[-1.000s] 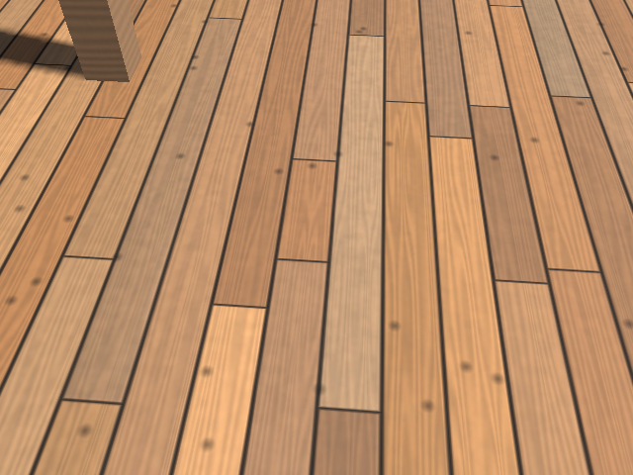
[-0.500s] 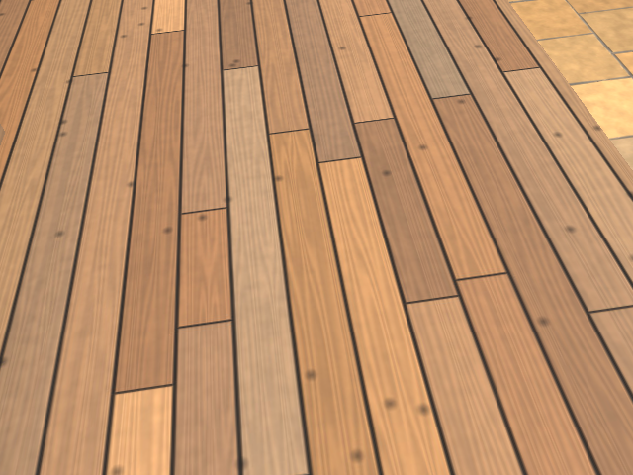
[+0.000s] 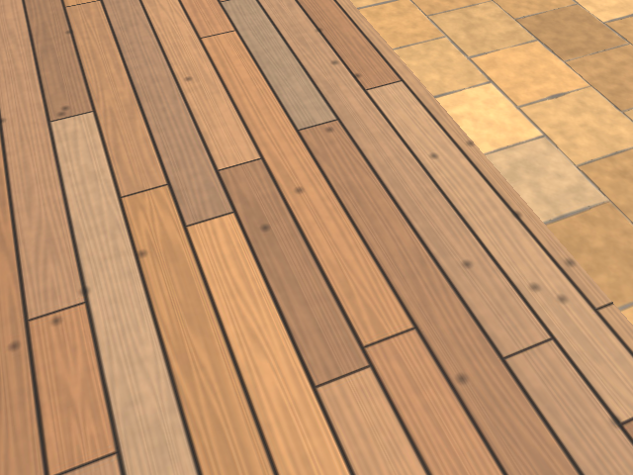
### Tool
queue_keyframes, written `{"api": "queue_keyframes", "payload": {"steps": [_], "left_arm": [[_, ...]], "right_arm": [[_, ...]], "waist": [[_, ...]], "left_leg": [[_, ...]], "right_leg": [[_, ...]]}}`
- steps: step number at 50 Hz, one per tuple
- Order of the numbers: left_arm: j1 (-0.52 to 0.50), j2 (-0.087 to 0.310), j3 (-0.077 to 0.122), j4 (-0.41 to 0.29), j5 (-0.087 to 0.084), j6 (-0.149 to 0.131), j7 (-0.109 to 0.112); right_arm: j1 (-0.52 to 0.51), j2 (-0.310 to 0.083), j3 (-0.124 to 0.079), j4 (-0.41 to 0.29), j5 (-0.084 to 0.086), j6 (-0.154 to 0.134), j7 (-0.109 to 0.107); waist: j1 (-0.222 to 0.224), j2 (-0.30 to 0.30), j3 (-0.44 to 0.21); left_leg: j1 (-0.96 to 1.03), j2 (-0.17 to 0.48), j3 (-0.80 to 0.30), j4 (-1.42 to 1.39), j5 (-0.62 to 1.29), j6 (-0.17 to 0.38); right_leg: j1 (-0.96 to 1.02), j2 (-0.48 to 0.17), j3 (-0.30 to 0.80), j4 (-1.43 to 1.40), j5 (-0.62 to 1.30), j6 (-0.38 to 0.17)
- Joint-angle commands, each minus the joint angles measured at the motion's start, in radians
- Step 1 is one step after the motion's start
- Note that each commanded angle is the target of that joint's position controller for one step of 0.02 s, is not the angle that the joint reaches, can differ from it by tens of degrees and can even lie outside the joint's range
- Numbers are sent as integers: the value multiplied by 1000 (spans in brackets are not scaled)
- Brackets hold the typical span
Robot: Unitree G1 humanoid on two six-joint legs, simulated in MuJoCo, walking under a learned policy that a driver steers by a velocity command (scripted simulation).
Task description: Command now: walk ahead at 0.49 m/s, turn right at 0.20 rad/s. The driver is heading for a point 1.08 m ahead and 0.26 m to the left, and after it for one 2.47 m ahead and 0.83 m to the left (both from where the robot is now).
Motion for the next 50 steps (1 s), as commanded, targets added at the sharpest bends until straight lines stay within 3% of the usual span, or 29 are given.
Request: {"api": "queue_keyframes", "payload": {"steps": [1,5,8,12,15,16,17,18,19,20,21,22,23,25,28,32,35,39,40,42,43,44,45,46,47,48,49,50], "left_arm": [[25,45,13,-70,5,-11,-1],[-109,27,-4,-129,20,-10,-2],[-212,25,-11,-156,15,-17,-10],[-336,46,-10,-202,2,-28,-25],[-309,93,8,-209,1,-43,-34],[-231,117,23,-188,4,-46,-31],[-82,168,48,-150,10,-49,-22],[110,257,71,-127,25,-44,-10],[145,293,78,-107,34,-31,-19],[116,185,54,-118,29,-34,-23],[46,136,37,-126,19,-39,-24],[-32,109,27,-131,20,-41,-28],[-79,85,23,-129,23,-42,-32],[-113,68,23,-113,30,-51,-31],[-88,97,37,-80,34,-59,-20],[-63,129,48,-52,35,-47,-3],[-28,157,54,-36,28,-37,6],[27,179,62,-9,11,-11,8],[27,187,64,-6,7,-4,8],[7,219,71,-13,1,8,12],[-3,234,75,-17,-1,16,16],[-23,240,75,-23,-6,24,19],[-21,224,67,-38,2,20,23],[54,66,21,-92,44,-3,10],[3,106,17,-120,11,-52,-4],[-114,161,33,-154,-27,-74,-12],[-131,150,26,-161,-22,-83,-9],[-124,150,30,-145,4,-81,0]], "right_arm": [[29,-66,-8,-27,-2,-10,4],[86,-134,-23,-1,10,-4,-7],[123,-150,-22,13,21,9,-13],[212,-156,-17,45,34,27,-14],[200,-180,-24,44,35,44,-22],[188,-179,-22,39,33,49,-24],[179,-150,-11,29,24,48,-24],[168,-76,14,-11,-3,43,-24],[308,17,36,-16,30,26,-24],[271,-103,7,0,53,22,-29],[191,-141,-9,-22,57,24,-30],[158,-126,-11,-25,48,32,-35],[142,-111,-16,-31,35,42,-35],[153,-72,-19,-34,39,67,-27],[113,-51,-21,-67,33,88,-22],[10,-42,-19,-114,28,87,-7],[-107,-32,-10,-160,23,83,14],[-215,-32,-6,-227,28,82,38],[-224,-37,-8,-240,29,83,43],[-189,-65,-22,-254,29,87,48],[-117,-91,-38,-243,30,90,46],[26,-135,-65,-210,33,91,40],[198,-213,-104,-163,31,98,20],[200,-333,-123,-159,35,99,3],[228,-296,-104,-197,21,80,8],[206,-224,-85,-184,13,67,14],[150,-186,-75,-187,21,60,14],[69,-152,-64,-204,23,58,13]], "waist": [[18,91,-49],[-7,75,-4],[-38,85,9],[-73,100,33],[-23,117,16],[25,116,-22],[92,94,-115],[160,-54,-284],[94,-330,-383],[111,-189,-295],[96,-124,-181],[61,-60,-127],[35,-61,-80],[0,-81,-48],[-10,-40,-16],[11,-21,19],[54,-5,54],[84,-7,86],[78,-13,82],[36,-51,31],[-10,-71,-20],[-94,-62,-95],[-172,-3,-184],[-65,281,-234],[-98,215,-420],[-123,135,-296],[-83,87,-194],[-32,32,-134]], "left_leg": [[168,273,-314,-244,49,194],[137,279,-227,-295,117,207],[133,240,-143,-287,142,167],[168,260,-177,-232,101,149],[216,293,-232,-149,97,120],[204,268,-218,-66,176,100],[136,208,-175,117,222,68],[-59,120,-102,459,-37,23],[-385,15,-82,746,-457,-12],[-463,69,-174,874,-420,-9],[-487,106,-168,885,-319,1],[-437,146,-153,856,-237,-7],[-410,171,-152,813,-182,-11],[-339,193,-139,783,-121,-17],[-392,198,-148,739,-40,-29],[-428,189,-134,532,118,-36],[-421,182,-69,395,182,-24],[-445,168,-7,294,101,9],[-427,155,14,278,57,23],[-305,93,76,266,-42,60],[-198,49,104,265,-88,82],[1,0,119,203,-52,116],[310,25,15,160,-11,161],[635,296,-503,101,-74,310],[732,417,-896,-80,-204,413],[672,386,-758,-111,-139,346],[525,341,-610,-103,-56,306],[373,296,-504,-106,38,270]], "right_leg": [[-184,-114,13,-50,56,2],[-244,-142,-29,-282,186,35],[-192,-113,-66,-480,342,41],[-124,-67,-75,-624,370,49],[-21,-43,-69,-712,294,25],[97,-28,-83,-742,271,9],[311,-62,-55,-740,271,-24],[599,-281,161,-729,268,-87],[816,-462,563,-850,76,-212],[723,-429,571,-899,-12,-184],[600,-399,409,-910,38,-148],[480,-352,292,-940,137,-128],[398,-315,203,-976,194,-120],[307,-269,71,-1029,293,-111],[298,-274,-37,-1056,424,-127],[330,-268,-147,-1076,433,-117],[366,-277,-212,-1078,426,-106],[487,-309,-261,-1025,478,-87],[509,-315,-275,-995,541,-78],[526,-312,-308,-878,860,-57],[522,-305,-322,-762,1020,-47],[468,-276,-345,-570,1073,-24],[259,-235,-346,-293,870,21],[-204,-56,-304,77,-102,84],[-338,23,-32,239,-263,80],[-434,-29,7,232,-166,57],[-418,-73,-1,146,-75,39],[-347,-110,-3,60,-18,43]]}}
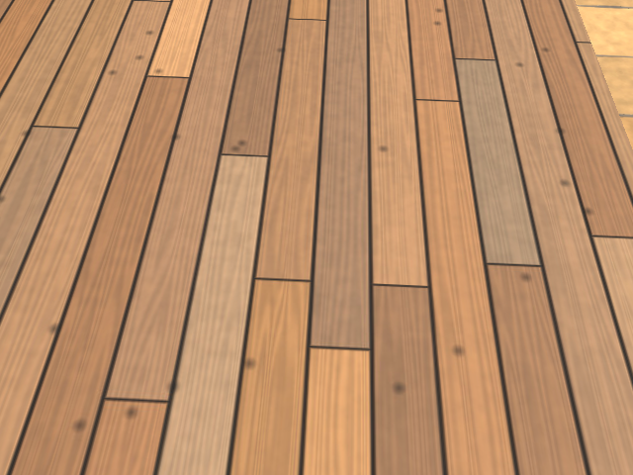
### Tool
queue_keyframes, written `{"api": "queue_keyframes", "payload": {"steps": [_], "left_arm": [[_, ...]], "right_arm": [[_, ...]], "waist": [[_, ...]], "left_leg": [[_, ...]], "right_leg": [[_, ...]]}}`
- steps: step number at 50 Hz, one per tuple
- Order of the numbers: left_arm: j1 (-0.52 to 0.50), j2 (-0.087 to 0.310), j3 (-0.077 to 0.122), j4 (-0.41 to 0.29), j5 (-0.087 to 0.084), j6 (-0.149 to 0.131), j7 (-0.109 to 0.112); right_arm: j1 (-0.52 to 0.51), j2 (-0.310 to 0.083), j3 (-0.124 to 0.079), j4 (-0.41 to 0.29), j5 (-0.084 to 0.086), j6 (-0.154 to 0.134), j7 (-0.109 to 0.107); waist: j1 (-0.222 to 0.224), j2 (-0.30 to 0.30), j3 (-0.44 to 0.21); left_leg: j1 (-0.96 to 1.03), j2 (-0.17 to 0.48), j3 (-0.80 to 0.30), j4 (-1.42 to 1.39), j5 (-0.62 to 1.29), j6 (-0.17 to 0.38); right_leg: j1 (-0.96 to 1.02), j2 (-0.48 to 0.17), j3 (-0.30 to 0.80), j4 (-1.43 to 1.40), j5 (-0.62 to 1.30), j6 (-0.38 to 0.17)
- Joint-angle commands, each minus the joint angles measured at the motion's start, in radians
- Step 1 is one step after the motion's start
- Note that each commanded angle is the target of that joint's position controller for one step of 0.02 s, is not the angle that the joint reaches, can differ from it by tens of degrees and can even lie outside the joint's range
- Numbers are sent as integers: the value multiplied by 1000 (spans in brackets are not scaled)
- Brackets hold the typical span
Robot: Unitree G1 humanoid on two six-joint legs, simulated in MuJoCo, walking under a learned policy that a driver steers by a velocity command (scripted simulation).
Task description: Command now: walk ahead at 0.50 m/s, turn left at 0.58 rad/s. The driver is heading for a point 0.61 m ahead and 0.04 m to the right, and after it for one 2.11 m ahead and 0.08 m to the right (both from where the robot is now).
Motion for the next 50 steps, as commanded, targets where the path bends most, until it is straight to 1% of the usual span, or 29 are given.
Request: {"api": "queue_keyframes", "payload": {"steps": [1,3,6,11,14,16,18,19,20,21,22,23,24,25,26,27,29,33,36,38,40,42,43,44,45,46,47,49,50], "left_arm": [[-39,136,31,-112,21,-40,6],[-22,120,34,-120,32,-13,3],[-98,81,23,-153,44,6,7],[-273,50,5,-199,29,-4,-10],[-328,65,6,-217,22,-18,-29],[-335,85,13,-227,22,-26,-38],[-289,103,22,-223,20,-33,-38],[-210,119,33,-203,24,-36,-34],[-87,152,47,-180,35,-40,-29],[79,218,64,-164,44,-38,-25],[164,246,76,-110,36,-26,-37],[161,154,53,-114,7,-22,-39],[95,113,40,-123,6,-14,-35],[38,102,30,-135,18,-6,-33],[7,87,24,-135,25,-3,-34],[-6,77,18,-135,34,-5,-33],[0,77,17,-121,25,-10,-34],[44,129,29,-90,11,-3,-22],[82,143,31,-66,5,16,-12],[134,149,33,-43,2,32,-7],[143,153,35,-39,-3,48,1],[102,165,41,-57,-8,58,11],[80,153,38,-72,-8,59,14],[67,106,24,-105,8,54,14],[215,10,-4,-104,26,50,11],[292,80,1,-93,5,54,9],[222,144,25,-95,-10,69,13],[130,136,35,-111,-1,112,28],[138,123,38,-118,2,136,33]], "right_arm": [[65,-101,-28,-62,-8,-21,-10],[54,-108,-29,-71,-9,-26,-15],[101,-142,-38,-55,-4,-28,-36],[173,-146,-37,-30,5,-13,-54],[227,-135,-31,-1,6,-12,-55],[241,-133,-29,11,4,-8,-57],[229,-143,-33,15,0,-1,-59],[209,-136,-29,10,0,2,-58],[191,-108,-17,-3,-6,1,-55],[221,-68,0,-22,-24,-5,-56],[356,-20,15,-12,7,-17,-55],[302,-108,3,-1,19,-23,-54],[181,-141,-6,-24,18,-24,-51],[116,-130,-2,-39,2,-26,-49],[90,-115,-4,-48,-11,-29,-47],[105,-99,-4,-47,-12,-28,-44],[128,-65,2,-38,-8,-21,-42],[3,-30,19,-79,-22,-27,-45],[-88,-16,25,-94,-22,-40,-36],[-132,-24,21,-103,-20,-49,-28],[-155,-44,11,-115,-19,-54,-22],[-95,-81,-6,-101,-25,-57,-25],[-26,-105,-16,-82,-34,-59,-32],[75,-166,-31,-74,-53,-61,-44],[129,-214,-37,-81,-71,-41,-55],[147,-175,-30,-85,-46,-20,-48],[109,-129,-20,-91,-34,-6,-48],[-4,-71,3,-82,-25,10,-53],[-52,-80,1,-78,-35,13,-52]], "waist": [[-17,15,-150],[11,21,-133],[-2,25,-93],[-75,87,-68],[-106,97,-58],[-103,107,-53],[-74,136,-56],[-28,138,-89],[31,116,-189],[76,-21,-342],[33,-336,-419],[63,-209,-320],[71,-108,-180],[47,-33,-109],[22,-21,-68],[-3,-51,-69],[-19,-88,-80],[8,-62,-55],[33,-68,-37],[49,-80,-55],[42,-99,-66],[-8,-114,-100],[-45,-101,-140],[-82,-26,-251],[-45,228,-395],[-56,285,-530],[-64,189,-428],[-28,117,-247],[4,146,-200]], "left_leg": [[395,271,-444,-329,202,205],[295,245,-402,-365,286,209],[219,209,-323,-382,351,200],[201,152,-283,-355,202,124],[271,198,-332,-315,163,119],[346,232,-379,-271,182,111],[392,250,-404,-223,281,96],[395,220,-386,-150,414,79],[345,168,-343,12,476,50],[144,79,-263,310,255,4],[-201,-45,-194,604,-349,-62],[-328,14,-254,706,-360,-59],[-365,56,-219,714,-265,-59],[-336,99,-174,673,-190,-60],[-309,132,-158,609,-141,-64],[-255,157,-150,566,-112,-67],[-216,168,-119,500,-97,-79],[-232,177,-86,263,53,-109],[-135,122,-61,53,200,-124],[-75,81,-56,-13,262,-126],[-43,60,-74,-72,247,-112],[61,54,-86,-151,254,-83],[188,69,-78,-204,341,-58],[418,207,-172,-152,628,-4],[732,500,-411,-62,1006,145],[755,566,-538,-88,845,217],[658,497,-469,-141,650,190],[421,404,-316,-220,419,140],[287,380,-264,-269,336,131]], "right_leg": [[-370,-71,96,-21,112,-17],[-307,-73,85,-93,146,7],[-321,-50,59,-249,259,47],[-248,23,44,-609,532,50],[-230,30,50,-683,555,27],[-234,35,53,-724,482,0],[-181,46,34,-750,391,-34],[-72,68,8,-794,392,-61],[133,14,51,-775,433,-109],[442,-160,261,-731,468,-200],[693,-332,697,-858,222,-336],[647,-324,750,-917,2,-305],[512,-290,602,-937,16,-265],[379,-249,496,-962,122,-247],[291,-214,431,-988,215,-244],[238,-183,376,-1009,283,-234],[195,-155,297,-1039,381,-242],[174,-137,208,-1077,503,-246],[146,-91,137,-1035,642,-209],[166,-91,138,-978,718,-192],[201,-101,176,-909,721,-170],[211,-96,217,-813,697,-132],[178,-56,205,-726,693,-100],[55,11,175,-533,508,-56],[-230,122,94,-206,-161,9],[-295,96,135,-25,-316,24],[-356,59,125,48,-234,43],[-370,6,79,28,-123,75],[-299,-11,72,1,-81,84]]}}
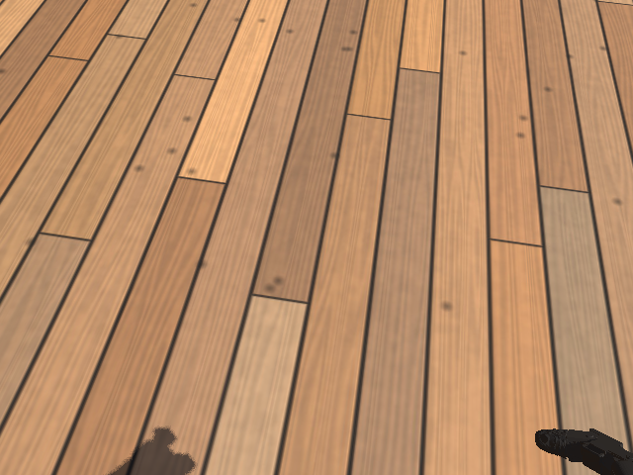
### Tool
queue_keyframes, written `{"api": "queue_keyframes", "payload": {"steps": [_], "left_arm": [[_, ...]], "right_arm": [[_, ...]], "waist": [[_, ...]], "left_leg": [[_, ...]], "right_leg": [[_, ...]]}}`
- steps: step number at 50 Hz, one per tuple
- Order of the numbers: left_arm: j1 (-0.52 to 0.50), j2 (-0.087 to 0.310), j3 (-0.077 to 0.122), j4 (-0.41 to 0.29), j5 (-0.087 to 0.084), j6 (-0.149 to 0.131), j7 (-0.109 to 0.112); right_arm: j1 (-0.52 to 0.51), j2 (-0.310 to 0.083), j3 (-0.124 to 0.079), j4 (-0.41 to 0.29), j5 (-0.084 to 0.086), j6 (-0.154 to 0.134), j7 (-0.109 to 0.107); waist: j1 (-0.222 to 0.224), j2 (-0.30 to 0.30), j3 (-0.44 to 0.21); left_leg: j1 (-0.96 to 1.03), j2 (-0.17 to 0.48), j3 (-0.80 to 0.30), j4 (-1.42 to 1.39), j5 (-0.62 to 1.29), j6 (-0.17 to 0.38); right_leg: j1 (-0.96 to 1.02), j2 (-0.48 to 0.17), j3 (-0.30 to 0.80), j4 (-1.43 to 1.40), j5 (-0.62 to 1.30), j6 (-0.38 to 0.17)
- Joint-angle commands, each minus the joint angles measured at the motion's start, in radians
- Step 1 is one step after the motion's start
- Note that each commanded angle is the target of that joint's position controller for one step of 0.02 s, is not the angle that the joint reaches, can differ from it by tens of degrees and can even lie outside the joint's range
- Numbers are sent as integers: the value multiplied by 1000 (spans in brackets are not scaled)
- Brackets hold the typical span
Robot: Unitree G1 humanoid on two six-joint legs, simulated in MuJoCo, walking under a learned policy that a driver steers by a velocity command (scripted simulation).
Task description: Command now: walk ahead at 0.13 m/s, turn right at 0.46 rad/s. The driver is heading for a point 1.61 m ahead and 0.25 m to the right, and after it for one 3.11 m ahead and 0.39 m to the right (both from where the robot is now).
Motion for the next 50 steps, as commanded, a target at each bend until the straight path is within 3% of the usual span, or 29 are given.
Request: {"api": "queue_keyframes", "payload": {"steps": [1,3,6,10,13,14,15,16,17,18,19,20,22,27,33,35,36,37,38,39,40,41,43,46,50], "left_arm": [[79,75,31,-68,4,47,18],[73,54,31,-83,9,59,20],[-2,41,24,-123,16,59,6],[-60,70,30,-161,14,65,-20],[-37,77,40,-162,18,68,-33],[-11,94,50,-152,23,66,-30],[11,159,70,-156,26,63,-19],[-19,278,89,-198,29,62,-2],[8,255,81,-205,61,37,-11],[-29,232,72,-205,65,15,-15],[-93,205,67,-214,43,5,-14],[-137,170,56,-223,25,4,-9],[-157,144,42,-238,24,9,1],[-122,149,46,-243,21,19,17],[-130,144,38,-236,30,32,-2],[-155,129,29,-232,21,34,-5],[-165,114,23,-228,15,35,-5],[-138,96,17,-220,20,30,-4],[-102,61,6,-222,42,21,-5],[-80,49,6,-230,40,14,-9],[-105,87,13,-218,50,12,-5],[-143,98,20,-218,46,14,-4],[-174,75,16,-218,51,28,-3],[-146,64,14,-200,44,29,-12],[-139,55,14,-181,44,14,-12]], "right_arm": [[34,-142,-45,-20,-11,13,-6],[2,-149,-51,-12,-15,7,-9],[-4,-169,-60,6,-3,8,-21],[7,-209,-72,31,13,26,-22],[5,-222,-77,52,37,41,-20],[35,-197,-72,69,39,48,-20],[81,-151,-63,86,27,55,-17],[71,-119,-50,38,-10,56,-15],[-36,-167,-66,17,-8,52,-25],[-32,-175,-72,18,15,54,-28],[6,-176,-77,42,17,58,-35],[24,-185,-83,60,7,61,-43],[47,-176,-84,67,3,58,-42],[17,-133,-63,61,17,50,-29],[27,-145,-56,61,27,44,-6],[57,-134,-52,68,26,36,3],[86,-124,-48,78,20,31,8],[103,-147,-50,79,5,27,8],[122,-218,-61,69,-14,27,3],[69,-218,-57,82,-15,30,2],[17,-154,-39,61,-11,27,2],[7,-141,-35,61,-8,23,2],[29,-161,-35,69,3,15,1],[54,-146,-23,77,-1,15,0],[77,-138,-17,83,6,19,-5]], "waist": [[-19,185,-148],[-6,183,-132],[-23,157,-148],[-40,164,-150],[-14,146,-141],[-12,113,-137],[-24,-55,-102],[-58,-341,-56],[23,-228,-98],[-9,-168,-95],[-45,-115,-92],[-59,-101,-103],[-76,-104,-138],[-45,-108,-156],[-20,-134,-130],[-46,-122,-127],[-71,-108,-126],[-66,-74,-136],[-33,79,-163],[22,234,-128],[-1,218,-113],[-14,202,-100],[-35,188,-89],[-41,117,-55],[-58,34,-55]], "left_leg": [[199,262,-200,-218,196,220],[137,257,-128,-253,165,227],[154,280,-75,-257,159,234],[193,312,-47,-243,91,218],[204,299,-7,-158,5,153],[168,266,28,-86,-64,102],[58,178,118,113,-194,11],[-230,9,162,395,-520,-93],[-255,-16,-25,581,-555,-78],[-263,-1,-69,636,-467,-58],[-263,13,-85,630,-375,-49],[-257,18,-90,622,-319,-52],[-189,-4,-84,650,-251,-67],[-148,-18,-96,400,-202,-92],[38,-19,-69,204,-266,-74],[117,-21,-58,55,-198,-55],[200,-22,-49,-89,-70,-38],[292,26,-89,-137,47,-14],[374,178,-229,-140,234,44],[295,257,-320,-147,248,160],[238,260,-330,-174,154,190],[238,212,-295,-168,84,156],[219,155,-242,-159,-19,96],[180,88,-165,-143,-152,41],[208,58,-127,-91,-121,34]], "right_leg": [[-113,-75,-16,65,80,36],[-60,-76,-39,-7,134,30],[-11,-99,-44,-167,219,4],[61,-91,-77,-315,241,-31],[167,-53,-126,-525,311,-83],[234,-29,-121,-596,351,-111],[304,-124,51,-742,525,-168],[364,-367,423,-813,713,-337],[293,-391,465,-848,670,-411],[280,-343,385,-846,622,-370],[278,-290,319,-831,579,-310],[280,-265,285,-820,582,-274],[256,-227,245,-804,677,-267],[336,-207,256,-777,639,-271],[257,-215,322,-752,624,-294],[249,-195,329,-721,643,-275],[223,-169,316,-705,617,-244],[179,-135,299,-687,532,-196],[110,-46,214,-565,359,-133],[77,37,93,-559,178,-82],[126,6,74,-556,170,-51],[145,2,67,-581,239,-48],[197,-9,73,-633,355,-48],[222,-16,84,-653,405,-77],[206,-28,104,-673,453,-81]]}}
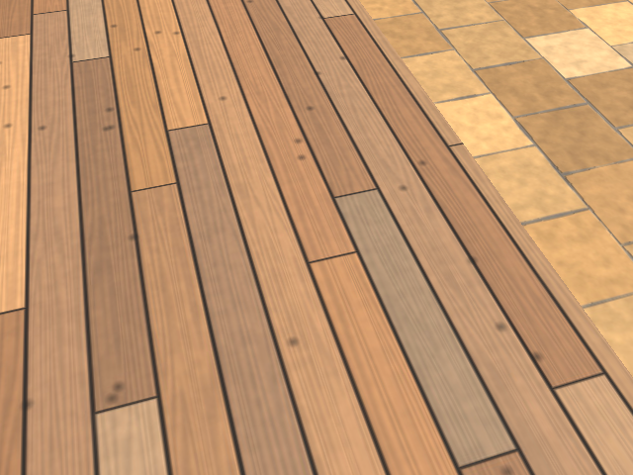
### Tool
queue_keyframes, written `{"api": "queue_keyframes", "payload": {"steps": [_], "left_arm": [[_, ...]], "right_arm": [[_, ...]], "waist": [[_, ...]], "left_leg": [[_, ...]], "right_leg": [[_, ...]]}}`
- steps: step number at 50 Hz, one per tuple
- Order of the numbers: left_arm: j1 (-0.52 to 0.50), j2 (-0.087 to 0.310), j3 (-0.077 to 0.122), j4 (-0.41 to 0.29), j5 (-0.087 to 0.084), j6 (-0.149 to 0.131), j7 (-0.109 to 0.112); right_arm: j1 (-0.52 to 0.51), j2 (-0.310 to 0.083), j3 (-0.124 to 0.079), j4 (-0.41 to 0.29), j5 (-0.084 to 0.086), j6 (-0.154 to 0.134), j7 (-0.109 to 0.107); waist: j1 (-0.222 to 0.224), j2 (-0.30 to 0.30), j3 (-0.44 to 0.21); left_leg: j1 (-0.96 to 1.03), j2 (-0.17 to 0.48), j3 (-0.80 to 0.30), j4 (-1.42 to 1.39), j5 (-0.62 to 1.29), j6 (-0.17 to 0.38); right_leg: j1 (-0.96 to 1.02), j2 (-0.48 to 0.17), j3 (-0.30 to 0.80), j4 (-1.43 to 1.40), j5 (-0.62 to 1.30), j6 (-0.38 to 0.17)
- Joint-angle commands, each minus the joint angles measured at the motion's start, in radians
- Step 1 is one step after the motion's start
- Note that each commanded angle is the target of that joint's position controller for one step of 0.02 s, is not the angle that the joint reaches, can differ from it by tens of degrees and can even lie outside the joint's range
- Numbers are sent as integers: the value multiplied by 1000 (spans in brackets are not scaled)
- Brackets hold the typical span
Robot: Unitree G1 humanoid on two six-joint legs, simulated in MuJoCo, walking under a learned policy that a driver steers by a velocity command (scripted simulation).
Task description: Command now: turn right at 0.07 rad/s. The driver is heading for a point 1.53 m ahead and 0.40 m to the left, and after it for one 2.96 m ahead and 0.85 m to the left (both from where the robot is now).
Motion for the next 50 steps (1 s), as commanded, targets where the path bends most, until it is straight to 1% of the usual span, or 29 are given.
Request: {"api": "queue_keyframes", "payload": {"steps": [1,3,6,13,26,39,50], "left_arm": [[-24,94,28,-64,-1,-25,3],[-17,91,28,-58,-2,-29,5],[-8,88,27,-52,-3,-31,9],[12,82,26,-38,-4,-31,19],[27,63,25,13,-7,-27,31],[41,62,26,123,-13,-29,41],[50,60,20,235,-17,-31,46]], "right_arm": [[-23,-132,-28,-60,4,-11,-7],[-20,-125,-25,-55,4,-8,-6],[-20,-117,-21,-44,4,-7,-4],[-14,-111,-15,-5,6,-9,-1],[11,-115,-10,89,10,-12,-9],[28,-116,-5,181,12,-10,-14],[53,-111,0,227,12,-6,-18]], "waist": [[-13,6,-45],[-15,-10,-50],[-15,-15,-50],[-11,2,-45],[-13,11,-25],[-20,12,-6],[-23,16,5]], "left_leg": [[-17,82,-83,-97,74,41],[-9,73,-73,-85,83,38],[-9,65,-65,-78,90,34],[-19,57,-59,-82,102,28],[-30,52,-62,-108,89,27],[-18,48,-66,-142,89,36],[-4,43,-66,-163,107,44]], "right_leg": [[33,-62,62,-60,148,-25],[34,-64,66,-62,153,-25],[38,-67,71,-62,157,-25],[64,-67,68,-56,180,-25],[91,-58,50,-63,198,-14],[103,-53,32,-87,200,0],[101,-51,18,-106,189,8]]}}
